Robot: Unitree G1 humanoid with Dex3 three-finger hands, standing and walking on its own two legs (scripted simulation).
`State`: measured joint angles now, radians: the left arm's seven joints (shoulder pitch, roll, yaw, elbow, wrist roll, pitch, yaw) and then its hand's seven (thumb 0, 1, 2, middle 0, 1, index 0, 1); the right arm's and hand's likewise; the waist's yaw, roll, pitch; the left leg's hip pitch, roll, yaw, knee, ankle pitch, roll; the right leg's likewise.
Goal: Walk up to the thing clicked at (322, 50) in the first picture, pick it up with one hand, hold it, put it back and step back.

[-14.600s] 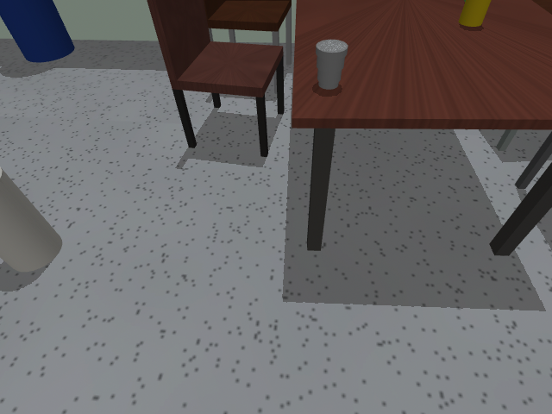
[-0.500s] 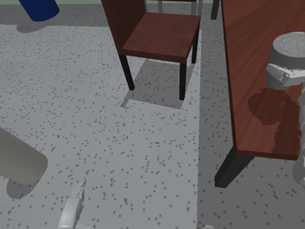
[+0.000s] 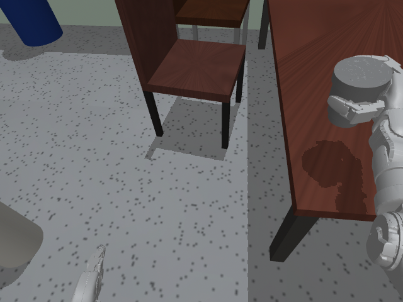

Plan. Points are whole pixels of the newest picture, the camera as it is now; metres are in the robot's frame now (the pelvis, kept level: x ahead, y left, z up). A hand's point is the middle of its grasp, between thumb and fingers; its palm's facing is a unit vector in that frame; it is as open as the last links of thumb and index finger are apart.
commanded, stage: lift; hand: right
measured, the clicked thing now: (351, 96) +0.48 -0.22 +0.15
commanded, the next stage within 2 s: hold in 1.02 s
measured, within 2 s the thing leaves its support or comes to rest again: neither
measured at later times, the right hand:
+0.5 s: hand (378, 102) +0.37 -0.19 +0.23, palm faces +0.24 +0.97 +0.00, open 11.1 cm
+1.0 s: hand (387, 105) +0.32 -0.17 +0.27, palm faces +0.24 +0.97 +0.00, open 11.2 cm
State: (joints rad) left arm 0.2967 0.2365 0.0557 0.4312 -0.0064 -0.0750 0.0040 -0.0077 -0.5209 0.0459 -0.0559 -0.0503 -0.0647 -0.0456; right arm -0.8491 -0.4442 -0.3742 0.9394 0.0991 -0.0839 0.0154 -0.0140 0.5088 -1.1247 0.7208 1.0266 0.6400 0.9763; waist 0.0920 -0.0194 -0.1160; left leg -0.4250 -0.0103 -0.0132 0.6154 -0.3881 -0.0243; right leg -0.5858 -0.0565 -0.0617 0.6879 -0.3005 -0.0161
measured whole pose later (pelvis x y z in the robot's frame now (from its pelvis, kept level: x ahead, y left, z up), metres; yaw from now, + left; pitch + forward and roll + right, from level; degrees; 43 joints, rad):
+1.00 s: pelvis -0.04 +0.03 +0.02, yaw -3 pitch -3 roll +0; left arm 0.26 0.25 0.06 0.59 -0.04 -0.13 0.06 -0.01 -0.51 0.03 -0.04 -0.04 -0.06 -0.03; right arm -0.53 -0.28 -0.29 0.08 0.21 0.57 -0.03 -0.01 0.52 -1.14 0.72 1.03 0.65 0.98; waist 0.00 -0.07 -0.06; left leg -0.14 0.01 0.03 0.51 -0.32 0.01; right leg -0.27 -0.03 -0.03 0.48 -0.17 0.01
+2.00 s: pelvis -0.02 +0.03 +0.02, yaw -3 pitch -2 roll +0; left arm 0.23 0.26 0.09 0.65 -0.04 -0.16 0.05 -0.01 -0.51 0.04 -0.05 -0.05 -0.06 -0.04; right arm -0.48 -0.29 -0.31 -0.13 0.25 0.74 -0.02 -0.01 0.52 -1.14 0.72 1.03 0.64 0.98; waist -0.01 -0.08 -0.08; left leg -0.11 0.01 0.04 0.49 -0.34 0.00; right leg -0.25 -0.02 -0.02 0.48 -0.19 0.01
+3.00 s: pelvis -0.03 +0.03 +0.02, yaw -3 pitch -3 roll +0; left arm 0.23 0.25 0.08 0.68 -0.04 -0.18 0.06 -0.01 -0.51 0.04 -0.05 -0.05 -0.06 -0.04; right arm -0.45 -0.28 -0.32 -0.14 0.25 0.74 -0.03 -0.01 0.52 -1.14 0.72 1.03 0.64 0.98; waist -0.01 -0.08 -0.08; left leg -0.11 0.01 0.04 0.50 -0.33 0.01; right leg -0.25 -0.03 -0.02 0.49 -0.18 0.01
